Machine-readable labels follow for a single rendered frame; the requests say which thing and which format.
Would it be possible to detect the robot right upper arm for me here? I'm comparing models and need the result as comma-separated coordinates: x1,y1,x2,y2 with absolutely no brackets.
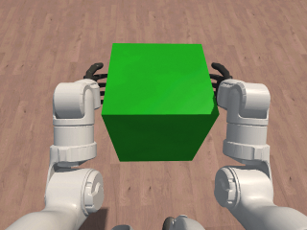
214,165,307,230

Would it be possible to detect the robot right hand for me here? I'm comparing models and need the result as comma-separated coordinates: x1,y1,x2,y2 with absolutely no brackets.
209,62,233,105

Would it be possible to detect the robot left forearm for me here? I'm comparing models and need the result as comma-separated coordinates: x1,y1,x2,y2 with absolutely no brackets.
44,79,101,205

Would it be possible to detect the robot right foot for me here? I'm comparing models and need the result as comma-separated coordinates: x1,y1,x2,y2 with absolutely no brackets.
162,217,174,230

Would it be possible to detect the robot left hand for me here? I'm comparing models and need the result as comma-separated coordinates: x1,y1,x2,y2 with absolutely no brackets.
83,62,107,104

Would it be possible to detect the robot left upper arm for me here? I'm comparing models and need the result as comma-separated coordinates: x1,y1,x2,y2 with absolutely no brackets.
5,168,105,230

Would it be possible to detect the carton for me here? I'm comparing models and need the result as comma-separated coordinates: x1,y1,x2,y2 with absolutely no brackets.
101,43,220,162

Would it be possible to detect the robot right thigh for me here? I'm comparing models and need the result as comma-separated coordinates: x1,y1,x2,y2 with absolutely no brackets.
170,218,205,230

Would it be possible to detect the robot right forearm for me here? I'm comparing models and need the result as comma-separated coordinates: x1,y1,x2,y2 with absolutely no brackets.
217,79,273,199

